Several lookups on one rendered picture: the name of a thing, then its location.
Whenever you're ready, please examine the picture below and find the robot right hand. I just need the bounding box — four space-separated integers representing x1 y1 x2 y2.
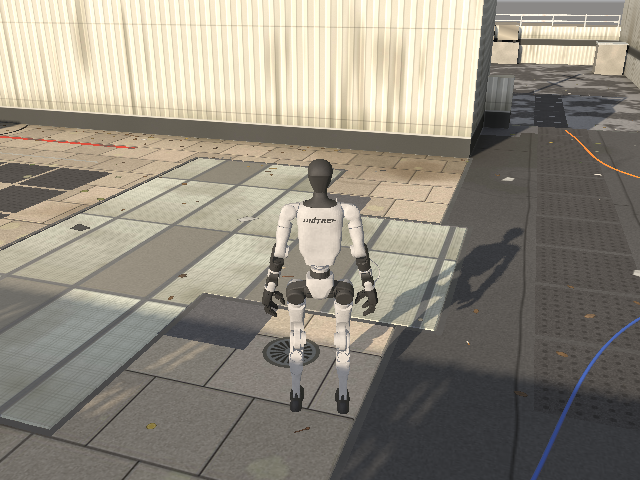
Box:
355 288 378 316

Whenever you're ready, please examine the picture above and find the right robot shin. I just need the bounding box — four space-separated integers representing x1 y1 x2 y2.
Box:
336 332 350 400

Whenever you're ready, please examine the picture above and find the robot left hand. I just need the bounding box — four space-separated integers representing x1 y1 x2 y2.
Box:
262 289 285 317

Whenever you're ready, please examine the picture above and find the right robot forearm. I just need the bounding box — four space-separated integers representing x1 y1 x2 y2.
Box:
356 243 375 291

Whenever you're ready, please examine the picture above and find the robot left upper arm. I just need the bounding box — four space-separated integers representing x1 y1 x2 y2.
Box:
274 202 299 258

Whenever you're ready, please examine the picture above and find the left robot forearm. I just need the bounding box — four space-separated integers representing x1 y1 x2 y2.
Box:
264 243 284 292

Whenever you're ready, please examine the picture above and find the robot torso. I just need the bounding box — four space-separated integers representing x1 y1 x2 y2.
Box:
296 198 344 300

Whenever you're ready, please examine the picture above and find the robot right upper arm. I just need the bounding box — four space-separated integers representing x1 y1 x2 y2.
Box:
341 202 366 258

